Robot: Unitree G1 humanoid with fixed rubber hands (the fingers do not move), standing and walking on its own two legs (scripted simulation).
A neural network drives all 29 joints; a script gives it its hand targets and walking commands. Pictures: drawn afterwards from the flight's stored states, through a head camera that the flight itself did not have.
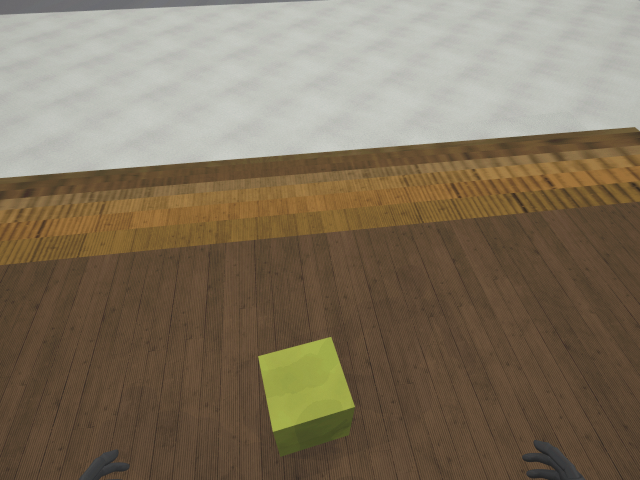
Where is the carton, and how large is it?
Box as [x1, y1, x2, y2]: [258, 337, 354, 456]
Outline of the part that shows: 330,337 258,356 272,429 280,456 347,435 349,432 354,405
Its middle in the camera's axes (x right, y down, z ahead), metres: -0.04 +0.45 +1.10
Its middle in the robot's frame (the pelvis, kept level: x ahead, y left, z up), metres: +0.44 +0.04 -0.65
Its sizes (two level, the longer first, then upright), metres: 0.210 0.200 0.250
